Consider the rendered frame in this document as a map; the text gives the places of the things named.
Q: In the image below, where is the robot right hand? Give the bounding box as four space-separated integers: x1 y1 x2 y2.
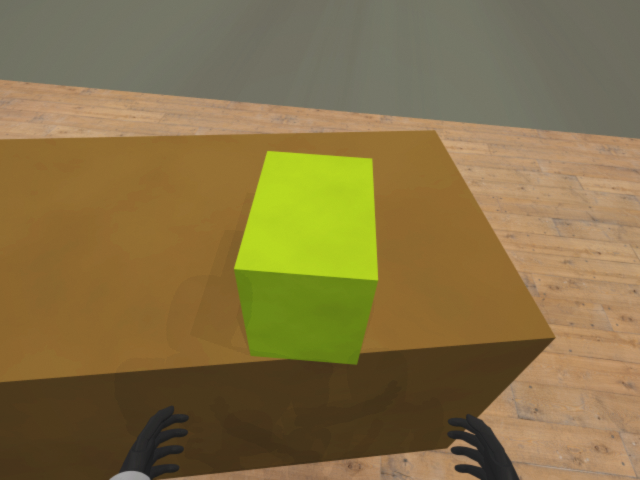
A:
447 414 520 480

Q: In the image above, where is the pedestal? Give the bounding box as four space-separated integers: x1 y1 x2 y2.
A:
0 130 556 480

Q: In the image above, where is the robot left hand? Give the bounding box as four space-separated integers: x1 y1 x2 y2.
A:
118 406 189 480

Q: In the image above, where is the carton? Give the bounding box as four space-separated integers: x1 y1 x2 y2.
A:
234 151 378 365

